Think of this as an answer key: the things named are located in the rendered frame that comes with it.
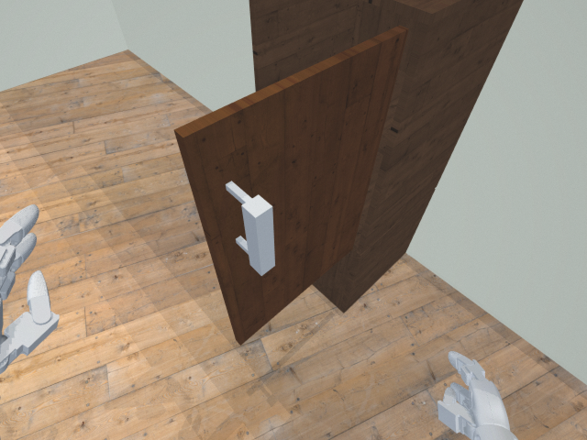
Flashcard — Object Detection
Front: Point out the cupboard door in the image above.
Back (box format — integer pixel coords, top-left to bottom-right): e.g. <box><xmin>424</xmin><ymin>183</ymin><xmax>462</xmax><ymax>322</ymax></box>
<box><xmin>174</xmin><ymin>26</ymin><xmax>409</xmax><ymax>345</ymax></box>

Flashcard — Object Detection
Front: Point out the handle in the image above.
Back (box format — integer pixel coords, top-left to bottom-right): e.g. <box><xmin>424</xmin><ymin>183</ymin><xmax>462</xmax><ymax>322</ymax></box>
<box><xmin>226</xmin><ymin>181</ymin><xmax>275</xmax><ymax>276</ymax></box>

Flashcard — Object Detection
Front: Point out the robot left hand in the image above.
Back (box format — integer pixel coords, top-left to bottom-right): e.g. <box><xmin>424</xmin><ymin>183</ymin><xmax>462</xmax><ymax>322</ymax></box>
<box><xmin>0</xmin><ymin>204</ymin><xmax>60</xmax><ymax>374</ymax></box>

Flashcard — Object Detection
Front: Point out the robot right hand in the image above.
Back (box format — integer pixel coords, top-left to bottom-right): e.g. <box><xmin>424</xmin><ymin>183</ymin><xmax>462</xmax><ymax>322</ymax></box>
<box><xmin>437</xmin><ymin>351</ymin><xmax>510</xmax><ymax>440</ymax></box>

